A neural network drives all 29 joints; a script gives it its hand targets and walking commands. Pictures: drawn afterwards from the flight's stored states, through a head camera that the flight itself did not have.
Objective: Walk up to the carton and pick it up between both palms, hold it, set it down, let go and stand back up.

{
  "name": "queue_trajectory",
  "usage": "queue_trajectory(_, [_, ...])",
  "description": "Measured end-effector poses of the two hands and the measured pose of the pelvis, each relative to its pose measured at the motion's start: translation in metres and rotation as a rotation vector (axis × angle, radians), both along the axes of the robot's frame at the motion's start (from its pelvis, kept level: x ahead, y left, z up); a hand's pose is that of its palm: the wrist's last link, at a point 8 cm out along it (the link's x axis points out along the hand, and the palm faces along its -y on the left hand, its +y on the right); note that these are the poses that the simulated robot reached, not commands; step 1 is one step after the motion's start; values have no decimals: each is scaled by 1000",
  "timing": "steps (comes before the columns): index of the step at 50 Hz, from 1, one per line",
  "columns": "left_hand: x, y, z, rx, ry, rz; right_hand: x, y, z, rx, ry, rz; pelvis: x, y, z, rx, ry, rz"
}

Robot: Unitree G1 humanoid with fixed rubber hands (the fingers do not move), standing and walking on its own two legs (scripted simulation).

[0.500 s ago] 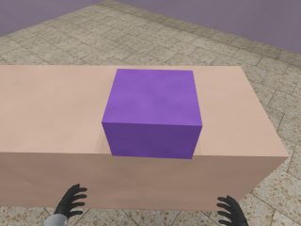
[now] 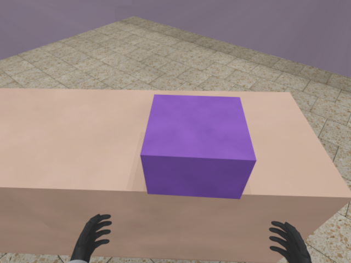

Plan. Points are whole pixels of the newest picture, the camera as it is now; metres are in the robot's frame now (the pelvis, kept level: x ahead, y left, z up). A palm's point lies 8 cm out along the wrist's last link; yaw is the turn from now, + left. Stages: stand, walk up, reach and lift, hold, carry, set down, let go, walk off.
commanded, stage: reach and lift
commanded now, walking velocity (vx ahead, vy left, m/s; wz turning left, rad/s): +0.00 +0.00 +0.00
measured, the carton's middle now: (194, 144) +0.45 -0.04 +0.00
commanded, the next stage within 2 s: none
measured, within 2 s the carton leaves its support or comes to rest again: neither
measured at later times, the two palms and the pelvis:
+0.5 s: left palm (89, 227) +0.21 +0.21 +0.01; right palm (299, 228) +0.20 -0.25 +0.00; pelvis -0.02 -0.01 +0.00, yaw +1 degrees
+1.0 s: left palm (98, 176) +0.31 +0.20 +0.06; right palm (296, 184) +0.29 -0.25 +0.05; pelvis -0.02 -0.03 +0.00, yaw +2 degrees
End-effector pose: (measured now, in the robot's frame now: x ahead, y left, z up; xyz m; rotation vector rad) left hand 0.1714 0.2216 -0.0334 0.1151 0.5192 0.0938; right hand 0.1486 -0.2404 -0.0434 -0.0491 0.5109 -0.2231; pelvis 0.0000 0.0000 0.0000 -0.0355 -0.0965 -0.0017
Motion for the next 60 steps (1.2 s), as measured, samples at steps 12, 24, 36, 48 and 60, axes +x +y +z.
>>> queue_trajectory(12, [21, -13, 18, -36, -106, 8, 16, -6, 26, 18, -99, 20, -8, 3, 0, 5, 2, -7])
queue_trajectory(24, [39, -13, 40, -44, -222, 19, 53, -5, 45, 59, -210, 40, -17, -10, -1, 17, 23, 19])
queue_trajectory(36, [81, -24, 62, -56, -237, -9, 95, -8, 59, 77, -229, 40, -20, -24, -1, 25, 50, 37])
queue_trajectory(48, [128, -24, 92, -68, -240, -30, 130, -14, 88, 68, -253, 28, -19, -29, 0, 26, 73, 34])
queue_trajectory(60, [162, -22, 111, -68, -224, -29, 168, -11, 106, 63, -247, 35, -18, -23, 0, 20, 108, 32])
